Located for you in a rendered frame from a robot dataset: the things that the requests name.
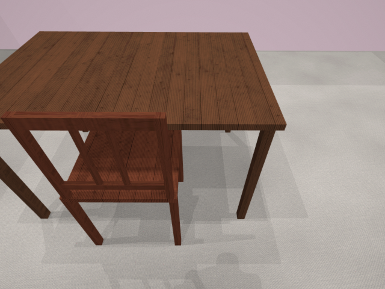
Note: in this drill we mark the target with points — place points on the table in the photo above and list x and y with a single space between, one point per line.
203 81

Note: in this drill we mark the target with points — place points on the chair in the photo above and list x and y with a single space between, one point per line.
127 157

